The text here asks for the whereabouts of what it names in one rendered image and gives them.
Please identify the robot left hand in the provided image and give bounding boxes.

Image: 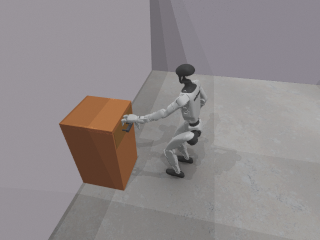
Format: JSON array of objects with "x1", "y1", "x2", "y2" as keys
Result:
[{"x1": 121, "y1": 114, "x2": 140, "y2": 129}]

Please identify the robot left forearm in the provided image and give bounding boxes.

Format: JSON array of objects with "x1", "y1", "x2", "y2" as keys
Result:
[{"x1": 137, "y1": 110, "x2": 165, "y2": 124}]

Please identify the right robot upper arm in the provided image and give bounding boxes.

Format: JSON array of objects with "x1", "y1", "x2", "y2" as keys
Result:
[{"x1": 192, "y1": 80, "x2": 208, "y2": 104}]

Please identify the right robot foot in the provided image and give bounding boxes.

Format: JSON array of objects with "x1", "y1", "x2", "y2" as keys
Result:
[{"x1": 177, "y1": 156, "x2": 193, "y2": 164}]

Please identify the cabinet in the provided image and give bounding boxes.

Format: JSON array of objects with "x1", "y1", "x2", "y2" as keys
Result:
[{"x1": 59, "y1": 95, "x2": 138, "y2": 191}]

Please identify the handle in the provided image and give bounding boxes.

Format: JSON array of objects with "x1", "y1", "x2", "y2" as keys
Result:
[{"x1": 122, "y1": 122, "x2": 133, "y2": 133}]

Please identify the robot right thigh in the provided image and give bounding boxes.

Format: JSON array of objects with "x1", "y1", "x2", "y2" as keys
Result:
[{"x1": 174, "y1": 117, "x2": 200, "y2": 137}]

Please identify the drawer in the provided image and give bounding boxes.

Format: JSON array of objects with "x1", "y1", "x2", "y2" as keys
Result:
[{"x1": 113, "y1": 106, "x2": 132, "y2": 149}]

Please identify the left robot upper arm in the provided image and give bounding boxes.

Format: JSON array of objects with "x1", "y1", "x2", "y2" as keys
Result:
[{"x1": 158, "y1": 94, "x2": 190, "y2": 119}]

